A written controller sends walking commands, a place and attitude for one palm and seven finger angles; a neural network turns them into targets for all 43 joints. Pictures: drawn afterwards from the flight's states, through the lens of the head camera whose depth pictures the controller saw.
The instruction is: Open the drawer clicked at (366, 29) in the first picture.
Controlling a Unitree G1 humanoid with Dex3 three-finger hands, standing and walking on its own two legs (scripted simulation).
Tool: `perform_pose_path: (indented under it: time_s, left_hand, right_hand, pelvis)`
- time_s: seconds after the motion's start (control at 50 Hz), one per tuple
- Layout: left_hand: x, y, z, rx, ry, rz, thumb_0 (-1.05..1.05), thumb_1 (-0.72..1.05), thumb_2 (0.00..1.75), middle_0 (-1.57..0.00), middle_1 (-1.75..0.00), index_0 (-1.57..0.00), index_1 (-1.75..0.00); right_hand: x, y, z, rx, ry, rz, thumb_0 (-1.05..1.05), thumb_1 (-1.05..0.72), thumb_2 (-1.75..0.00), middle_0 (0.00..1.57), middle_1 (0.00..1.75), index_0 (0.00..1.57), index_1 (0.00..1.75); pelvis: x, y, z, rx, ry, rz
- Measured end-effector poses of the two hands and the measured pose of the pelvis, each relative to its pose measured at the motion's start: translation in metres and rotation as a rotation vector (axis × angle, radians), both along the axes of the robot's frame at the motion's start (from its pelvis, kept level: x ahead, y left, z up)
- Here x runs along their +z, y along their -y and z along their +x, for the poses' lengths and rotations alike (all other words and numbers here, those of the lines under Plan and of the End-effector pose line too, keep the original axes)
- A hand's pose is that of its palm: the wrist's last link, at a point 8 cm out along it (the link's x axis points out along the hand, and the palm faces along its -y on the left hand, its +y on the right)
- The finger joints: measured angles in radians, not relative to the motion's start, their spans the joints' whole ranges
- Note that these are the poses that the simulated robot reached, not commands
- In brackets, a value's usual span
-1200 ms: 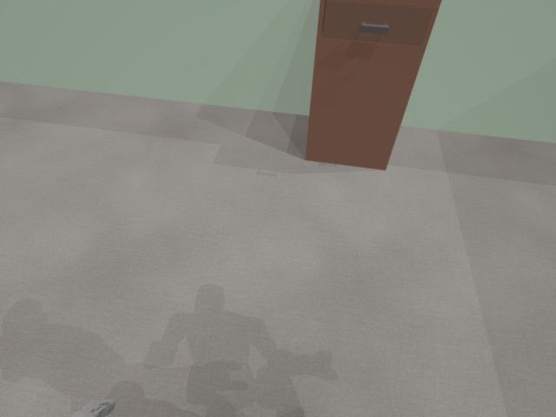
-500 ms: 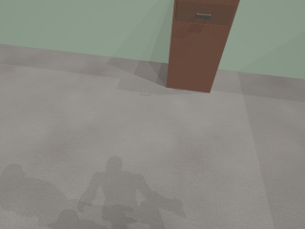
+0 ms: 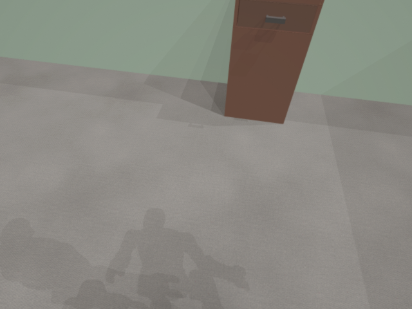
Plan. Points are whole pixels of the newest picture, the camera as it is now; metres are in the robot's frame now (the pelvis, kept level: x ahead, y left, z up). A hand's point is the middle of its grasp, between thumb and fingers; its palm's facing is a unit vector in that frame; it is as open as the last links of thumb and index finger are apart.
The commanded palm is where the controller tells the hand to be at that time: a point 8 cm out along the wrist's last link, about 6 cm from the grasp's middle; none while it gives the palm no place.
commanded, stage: look at it before walking up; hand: left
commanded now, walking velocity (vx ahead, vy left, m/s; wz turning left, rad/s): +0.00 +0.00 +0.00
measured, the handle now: (275, 18) +1.54 -0.29 -0.03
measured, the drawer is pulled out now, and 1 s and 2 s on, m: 0.00 0.00 0.00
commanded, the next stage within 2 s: walk to a spot facing it in 0.24 s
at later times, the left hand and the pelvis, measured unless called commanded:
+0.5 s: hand out of the picture +0.07 +0.23 -0.17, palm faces -0.04 -0.95 -0.30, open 7.4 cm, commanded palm none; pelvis +0.02 +0.00 +0.00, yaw -3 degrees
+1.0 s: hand (163, 298) +0.18 +0.11 -0.17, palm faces -0.25 -0.95 -0.19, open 7.4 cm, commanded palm none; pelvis +0.14 -0.07 +0.00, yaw -18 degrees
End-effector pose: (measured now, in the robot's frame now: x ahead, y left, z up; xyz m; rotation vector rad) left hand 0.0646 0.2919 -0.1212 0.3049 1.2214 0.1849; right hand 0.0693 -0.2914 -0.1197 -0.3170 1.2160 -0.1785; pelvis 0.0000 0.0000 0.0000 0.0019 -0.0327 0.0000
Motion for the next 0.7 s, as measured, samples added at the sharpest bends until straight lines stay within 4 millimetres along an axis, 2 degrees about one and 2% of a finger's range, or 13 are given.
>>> perform_pose_path:
  time_s: [0.28, 0.44, 0.52, 0.6, 0.64, 0.7]
  left_hand:
    - [0.002, -0.001, 0.007, 0.001, 0.002, 0.006, 0.00, 0.90, 0.90, -0.21, -0.30, -0.21, -0.30]
    - [-0.002, 0.003, 0.009, 0.003, -0.008, 0.000, 0.00, 0.90, 0.90, -0.21, -0.30, -0.21, -0.30]
    - [-0.013, 0.016, 0.004, -0.006, -0.058, -0.041, 0.00, 0.90, 0.90, -0.20, -0.30, -0.21, -0.29]
    - [-0.022, 0.033, 0.005, -0.030, -0.125, -0.078, 0.00, 0.91, 0.90, -0.20, -0.30, -0.20, -0.29]
    - [-0.023, 0.045, 0.013, -0.055, -0.156, -0.089, 0.01, 0.91, 0.90, -0.20, -0.30, -0.20, -0.29]
    - [-0.023, 0.067, 0.039, -0.098, -0.158, -0.100, 0.01, 0.91, 0.90, -0.20, -0.30, -0.20, -0.29]
  right_hand:
    - [0.002, 0.001, 0.015, 0.008, 0.016, -0.001, 0.00, -0.90, -0.90, 0.20, 0.30, 0.20, 0.30]
    - [0.000, -0.002, 0.017, -0.002, 0.017, 0.002, 0.00, -0.90, -0.90, 0.20, 0.30, 0.20, 0.30]
    - [-0.009, -0.013, 0.007, -0.043, 0.007, 0.032, 0.00, -0.91, -0.90, 0.20, 0.30, 0.20, 0.30]
    - [-0.020, -0.020, -0.011, -0.122, -0.013, 0.070, 0.00, -0.90, -0.90, 0.20, 0.30, 0.20, 0.30]
    - [-0.025, -0.020, -0.024, -0.173, -0.030, 0.089, 0.00, -0.90, -0.90, 0.20, 0.30, 0.20, 0.30]
    - [-0.034, -0.015, -0.047, -0.242, -0.087, 0.111, 0.00, -0.90, -0.90, 0.20, 0.30, 0.20, 0.30]
  pelvis:
    - [0.001, 0.001, 0.006, -0.001, -0.001, 0.000]
    - [-0.001, 0.001, 0.011, -0.020, -0.004, -0.002]
    - [-0.005, 0.001, 0.022, -0.059, -0.012, -0.003]
    - [-0.010, 0.006, 0.037, -0.117, -0.023, 0.011]
    - [-0.011, 0.012, 0.045, -0.150, -0.024, 0.017]
    - [-0.013, 0.025, 0.058, -0.188, -0.020, 0.018]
